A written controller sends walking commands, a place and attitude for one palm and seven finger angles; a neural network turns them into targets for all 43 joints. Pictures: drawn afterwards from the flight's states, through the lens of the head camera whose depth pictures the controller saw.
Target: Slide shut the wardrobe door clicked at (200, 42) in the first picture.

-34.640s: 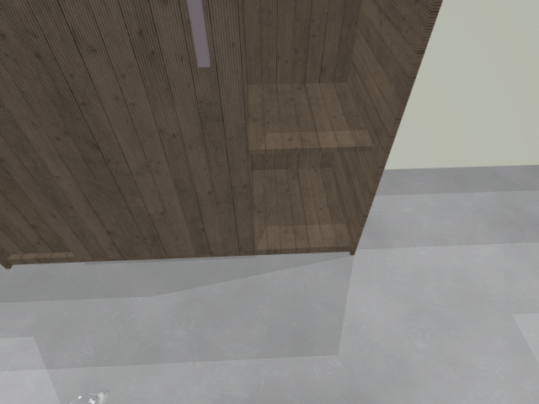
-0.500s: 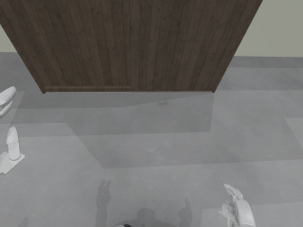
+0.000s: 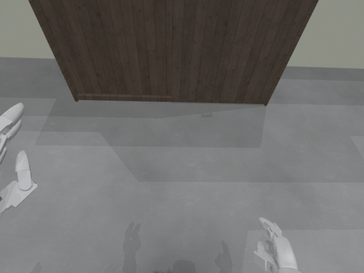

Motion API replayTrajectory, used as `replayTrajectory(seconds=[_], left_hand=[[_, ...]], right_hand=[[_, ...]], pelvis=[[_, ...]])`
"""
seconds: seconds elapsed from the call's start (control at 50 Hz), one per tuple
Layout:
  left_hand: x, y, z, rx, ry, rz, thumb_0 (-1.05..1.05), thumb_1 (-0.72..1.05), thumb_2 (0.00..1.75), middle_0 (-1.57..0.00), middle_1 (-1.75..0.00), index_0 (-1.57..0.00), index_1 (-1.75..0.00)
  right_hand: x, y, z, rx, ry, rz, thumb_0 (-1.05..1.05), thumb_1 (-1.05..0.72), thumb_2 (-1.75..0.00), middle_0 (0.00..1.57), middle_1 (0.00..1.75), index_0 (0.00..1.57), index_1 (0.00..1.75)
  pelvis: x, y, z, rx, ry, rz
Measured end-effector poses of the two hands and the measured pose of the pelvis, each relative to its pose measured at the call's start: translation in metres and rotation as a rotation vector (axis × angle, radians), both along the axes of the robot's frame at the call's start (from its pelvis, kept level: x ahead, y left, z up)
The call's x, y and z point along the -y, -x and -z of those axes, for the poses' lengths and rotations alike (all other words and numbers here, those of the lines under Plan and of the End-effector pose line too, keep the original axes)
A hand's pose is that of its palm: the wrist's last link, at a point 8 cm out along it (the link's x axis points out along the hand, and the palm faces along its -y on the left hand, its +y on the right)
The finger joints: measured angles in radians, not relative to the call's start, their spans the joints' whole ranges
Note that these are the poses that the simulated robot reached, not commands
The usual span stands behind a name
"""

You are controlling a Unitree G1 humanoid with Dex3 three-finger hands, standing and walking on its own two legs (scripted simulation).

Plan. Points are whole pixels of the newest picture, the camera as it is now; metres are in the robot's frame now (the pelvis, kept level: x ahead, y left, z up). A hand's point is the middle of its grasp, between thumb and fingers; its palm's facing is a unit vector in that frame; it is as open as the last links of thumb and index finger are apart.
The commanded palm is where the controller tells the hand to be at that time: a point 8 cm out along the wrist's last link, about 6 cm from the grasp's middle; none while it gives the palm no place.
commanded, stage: stop stepping back and stand still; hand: left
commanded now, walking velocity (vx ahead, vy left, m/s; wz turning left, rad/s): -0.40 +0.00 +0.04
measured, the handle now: out of the picture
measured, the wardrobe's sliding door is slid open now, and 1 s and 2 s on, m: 0.00 0.00 0.00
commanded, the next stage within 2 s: let the arm hang, fingers relaxed in 1.22 s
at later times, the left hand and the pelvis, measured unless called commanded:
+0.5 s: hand out of the picture +0.08 +0.26 +0.16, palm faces +0.41 -0.79 -0.45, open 7.4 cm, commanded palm +0.03 +0.29 +0.18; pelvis -0.10 +0.01 +0.00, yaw +2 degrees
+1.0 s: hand out of the picture +0.10 +0.28 +0.16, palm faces +0.45 -0.78 -0.43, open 7.4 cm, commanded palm +0.04 +0.31 +0.18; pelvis -0.08 +0.02 +0.00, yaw +4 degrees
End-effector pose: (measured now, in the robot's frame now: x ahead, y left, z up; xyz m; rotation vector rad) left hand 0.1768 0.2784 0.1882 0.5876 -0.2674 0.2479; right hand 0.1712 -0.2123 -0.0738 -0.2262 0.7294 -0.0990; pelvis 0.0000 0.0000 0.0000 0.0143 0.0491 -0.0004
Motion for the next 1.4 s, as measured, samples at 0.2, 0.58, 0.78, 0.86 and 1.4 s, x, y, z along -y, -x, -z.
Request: replayTrajectory(seconds=[0.2, 0.58, 0.78, 0.86, 1.4], left_hand=[[0.010, 0.081, 0.002, -0.032, 0.047, -0.027, 0.02, 0.89, 0.89, -0.21, -0.30, -0.21, -0.30], [-0.016, 0.141, 0.009, 0.015, 0.082, -0.138, 0.02, 0.89, 0.89, -0.21, -0.30, -0.21, -0.30], [-0.025, 0.143, 0.017, 0.063, 0.116, -0.143, 0.02, 0.88, 0.89, -0.21, -0.30, -0.21, -0.30], [-0.036, 0.135, 0.010, 0.051, 0.068, -0.179, 0.02, 0.88, 0.89, -0.21, -0.30, -0.21, -0.30], [-0.060, 0.109, 0.088, -0.319, 0.147, -0.192, 0.01, 0.89, 0.90, -0.20, -0.30, -0.20, -0.30]], right_hand=[[0.020, 0.065, 0.000, -0.023, 0.007, -0.010, 0.02, -0.90, -0.90, 0.20, 0.30, 0.21, 0.30], [0.004, 0.128, -0.002, 0.029, -0.004, -0.016, 0.02, -0.90, -0.90, 0.20, 0.30, 0.20, 0.30], [-0.005, 0.116, 0.010, -0.009, 0.029, -0.033, 0.02, -0.90, -0.90, 0.20, 0.30, 0.21, 0.30], [-0.017, 0.106, 0.007, 0.012, 0.002, -0.043, 0.02, -0.90, -0.90, 0.20, 0.30, 0.20, 0.30], [-0.022, 0.058, 0.004, 0.009, 0.003, -0.139, 0.01, -0.90, -0.90, 0.20, 0.30, 0.20, 0.30]], pelvis=[[0.010, 0.063, -0.003, 0.003, 0.016, 0.005], [-0.003, 0.105, -0.001, 0.070, 0.024, -0.041], [-0.015, 0.103, 0.010, 0.081, 0.019, -0.055], [-0.016, 0.092, 0.006, 0.069, 0.000, -0.064], [-0.035, 0.088, 0.003, 0.025, 0.011, -0.076]])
